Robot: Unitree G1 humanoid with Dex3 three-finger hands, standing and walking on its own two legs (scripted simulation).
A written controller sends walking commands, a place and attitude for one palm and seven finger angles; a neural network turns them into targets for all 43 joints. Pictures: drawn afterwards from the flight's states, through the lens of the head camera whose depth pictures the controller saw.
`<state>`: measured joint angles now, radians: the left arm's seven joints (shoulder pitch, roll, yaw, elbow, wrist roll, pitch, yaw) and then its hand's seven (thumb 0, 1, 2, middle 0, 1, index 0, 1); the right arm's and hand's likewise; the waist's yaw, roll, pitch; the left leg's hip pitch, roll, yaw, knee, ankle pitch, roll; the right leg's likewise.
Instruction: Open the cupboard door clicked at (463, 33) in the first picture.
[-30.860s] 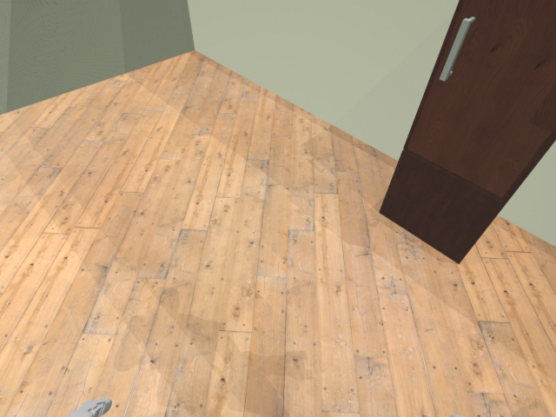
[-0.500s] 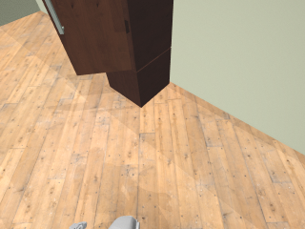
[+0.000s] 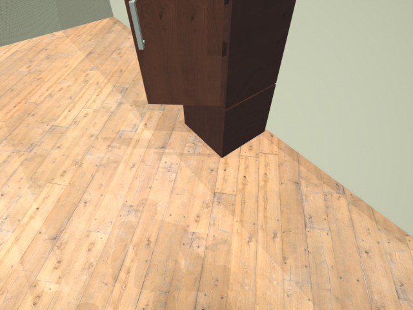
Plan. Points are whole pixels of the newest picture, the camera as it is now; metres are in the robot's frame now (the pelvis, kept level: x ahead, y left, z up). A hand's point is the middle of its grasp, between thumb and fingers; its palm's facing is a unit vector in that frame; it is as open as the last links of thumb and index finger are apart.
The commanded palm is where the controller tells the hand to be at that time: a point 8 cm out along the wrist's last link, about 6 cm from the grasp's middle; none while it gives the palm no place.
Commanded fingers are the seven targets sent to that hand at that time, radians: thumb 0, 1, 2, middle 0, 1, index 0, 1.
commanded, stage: take the last steps up to it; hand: left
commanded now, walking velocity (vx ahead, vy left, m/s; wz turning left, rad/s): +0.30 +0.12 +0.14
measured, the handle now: (138, 24) +1.07 +0.35 +0.06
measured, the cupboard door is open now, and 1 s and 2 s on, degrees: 49 49 49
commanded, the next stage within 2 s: come to a stop and stand still in 1.28 s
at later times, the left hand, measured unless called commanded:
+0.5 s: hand out of the picture +0.04 +0.23 -0.19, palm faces +0.19 -0.97 -0.14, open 7.4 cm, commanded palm none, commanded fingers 0.00 0.90 0.90 -0.20 -0.30 -0.20 -0.30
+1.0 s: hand (129, 195) +0.43 +0.26 -0.16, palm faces +0.02 -0.98 -0.19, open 7.3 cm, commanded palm none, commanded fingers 0.00 0.90 0.90 -0.20 -0.30 -0.20 -0.30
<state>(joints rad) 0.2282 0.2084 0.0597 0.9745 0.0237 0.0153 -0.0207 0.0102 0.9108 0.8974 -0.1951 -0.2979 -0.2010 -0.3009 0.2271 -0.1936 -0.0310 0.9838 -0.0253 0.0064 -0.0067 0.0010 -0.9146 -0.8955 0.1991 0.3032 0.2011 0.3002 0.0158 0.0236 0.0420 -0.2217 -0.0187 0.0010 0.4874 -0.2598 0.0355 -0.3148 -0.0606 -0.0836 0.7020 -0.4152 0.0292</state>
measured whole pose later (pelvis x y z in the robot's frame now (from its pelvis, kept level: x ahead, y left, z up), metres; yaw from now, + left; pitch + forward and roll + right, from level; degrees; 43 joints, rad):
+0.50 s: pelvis +0.14 +0.08 -0.02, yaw +5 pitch +0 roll +0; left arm 0.40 0.16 0.05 1.14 0.02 -0.01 0.00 0.01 0.91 0.90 -0.20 -0.30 -0.21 -0.30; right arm 0.15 -0.17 -0.04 0.98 -0.03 -0.05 0.01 0.01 -0.91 -0.90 0.19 0.30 0.19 0.30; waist 0.04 -0.05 0.09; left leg -0.41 0.04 0.13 0.64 -0.21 0.04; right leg -0.20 -0.15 -0.07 0.93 -0.51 0.03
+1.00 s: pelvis +0.31 +0.09 -0.01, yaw +2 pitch -1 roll +1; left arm 0.11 0.16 0.05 0.97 0.02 -0.06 -0.01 0.00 0.91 0.90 -0.19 -0.30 -0.20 -0.30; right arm 0.40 -0.15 -0.03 1.14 -0.02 -0.02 0.00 0.01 -0.91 -0.90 0.20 0.30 0.20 0.30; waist -0.04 0.02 0.06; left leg -0.23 0.04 0.12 0.86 -0.49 0.01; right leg -0.30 -0.04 -0.13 0.58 -0.27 -0.04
